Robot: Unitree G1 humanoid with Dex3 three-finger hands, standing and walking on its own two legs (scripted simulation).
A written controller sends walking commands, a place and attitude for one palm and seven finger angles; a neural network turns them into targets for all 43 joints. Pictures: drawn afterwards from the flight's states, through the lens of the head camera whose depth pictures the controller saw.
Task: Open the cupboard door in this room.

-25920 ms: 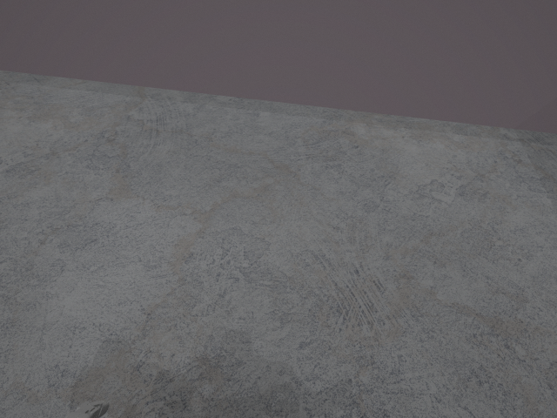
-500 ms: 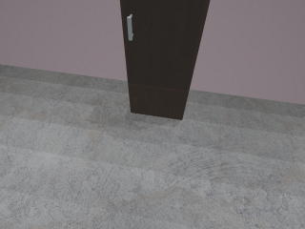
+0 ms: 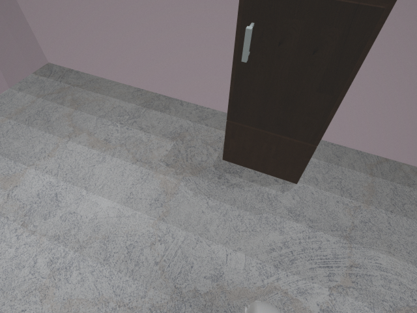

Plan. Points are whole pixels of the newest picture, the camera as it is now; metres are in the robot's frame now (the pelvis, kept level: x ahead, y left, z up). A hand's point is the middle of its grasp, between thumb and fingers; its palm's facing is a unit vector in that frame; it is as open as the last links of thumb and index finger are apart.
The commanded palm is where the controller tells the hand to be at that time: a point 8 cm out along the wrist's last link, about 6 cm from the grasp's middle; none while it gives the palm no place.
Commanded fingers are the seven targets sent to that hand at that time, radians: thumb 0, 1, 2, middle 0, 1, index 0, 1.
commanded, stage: turn to face it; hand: left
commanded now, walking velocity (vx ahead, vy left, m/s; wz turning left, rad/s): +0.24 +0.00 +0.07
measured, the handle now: (248, 42) +0.99 -0.10 +0.02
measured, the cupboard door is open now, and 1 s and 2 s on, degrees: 0 0 0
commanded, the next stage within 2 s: take the last steps up to it in 0.80 s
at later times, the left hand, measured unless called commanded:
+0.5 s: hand out of the picture +0.14 +0.14 -0.16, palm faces -0.03 -0.98 -0.22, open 7.3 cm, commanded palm none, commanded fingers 0.00 0.90 0.90 -0.20 -0.30 -0.20 -0.30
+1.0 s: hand (140, 252) +0.28 +0.18 -0.16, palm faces -0.27 -0.94 -0.22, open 7.4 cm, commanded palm none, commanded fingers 0.00 0.90 0.90 -0.20 -0.30 -0.20 -0.30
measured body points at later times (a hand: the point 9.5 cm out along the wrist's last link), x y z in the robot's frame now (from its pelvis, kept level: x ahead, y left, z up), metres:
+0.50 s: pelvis +0.12 -0.04 +0.01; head +0.17 -0.05 +0.46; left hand +0.14 +0.19 -0.14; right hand +0.19 -0.30 -0.15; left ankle +0.13 +0.10 -0.69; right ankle +0.14 -0.14 -0.73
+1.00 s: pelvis +0.15 +0.01 +0.01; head +0.18 +0.02 +0.46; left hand +0.29 +0.23 -0.14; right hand +0.10 -0.23 -0.13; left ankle +0.17 +0.09 -0.73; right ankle +0.06 -0.13 -0.67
